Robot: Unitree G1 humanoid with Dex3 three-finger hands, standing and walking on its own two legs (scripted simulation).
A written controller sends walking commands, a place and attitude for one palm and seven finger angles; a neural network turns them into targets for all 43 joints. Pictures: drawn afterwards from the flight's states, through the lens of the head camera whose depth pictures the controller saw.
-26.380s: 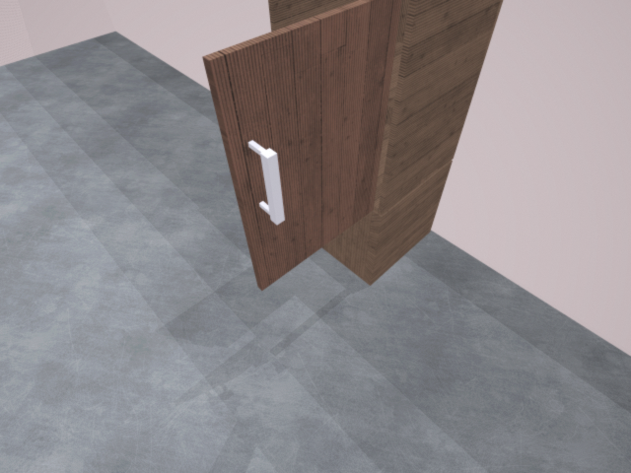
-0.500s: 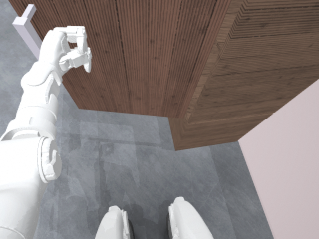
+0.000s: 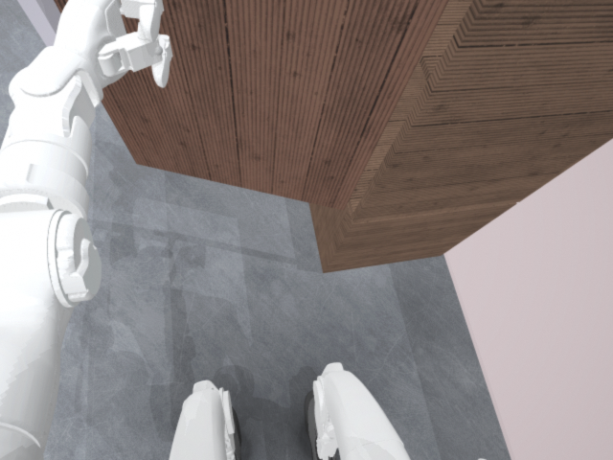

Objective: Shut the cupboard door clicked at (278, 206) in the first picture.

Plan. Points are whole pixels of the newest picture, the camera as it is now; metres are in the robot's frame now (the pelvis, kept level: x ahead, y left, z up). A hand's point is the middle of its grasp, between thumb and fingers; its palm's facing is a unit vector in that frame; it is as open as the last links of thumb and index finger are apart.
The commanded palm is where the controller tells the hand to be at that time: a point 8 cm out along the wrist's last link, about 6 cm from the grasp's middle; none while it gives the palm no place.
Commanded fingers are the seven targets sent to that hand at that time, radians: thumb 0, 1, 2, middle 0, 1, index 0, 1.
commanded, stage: push the door shut along its arc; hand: left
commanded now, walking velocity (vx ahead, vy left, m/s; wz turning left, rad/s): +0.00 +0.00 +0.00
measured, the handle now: (62, 17) +0.61 +0.19 +0.11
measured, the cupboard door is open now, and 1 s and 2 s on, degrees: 69 59 59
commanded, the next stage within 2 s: pull the fist back off the door in 0.16 s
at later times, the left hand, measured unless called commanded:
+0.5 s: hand (191, 25) +0.61 +0.06 +0.11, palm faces +0.06 -1.00 +0.00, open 3.1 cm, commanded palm +0.57 +0.09 +0.12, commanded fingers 0.00 0.90 0.90 -1.30 -1.50 -1.30 -1.50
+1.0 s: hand (187, 95) +0.52 +0.07 +0.09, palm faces +0.03 -1.00 +0.00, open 3.1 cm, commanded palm +0.49 +0.10 +0.12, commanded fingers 0.00 0.90 0.90 -1.30 -1.50 -1.30 -1.50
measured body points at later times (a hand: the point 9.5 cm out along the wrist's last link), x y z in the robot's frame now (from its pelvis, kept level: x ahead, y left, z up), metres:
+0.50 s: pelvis +0.01 +0.01 +0.00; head +0.18 +0.01 +0.41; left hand +0.60 +0.11 +0.11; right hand -0.05 -0.22 -0.11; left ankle +0.04 +0.12 -0.64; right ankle +0.03 -0.12 -0.64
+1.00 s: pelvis +0.03 -0.01 +0.04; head +0.15 -0.02 +0.48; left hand +0.51 +0.13 +0.10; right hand +0.04 -0.28 -0.08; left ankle +0.04 +0.12 -0.64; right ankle +0.03 -0.12 -0.64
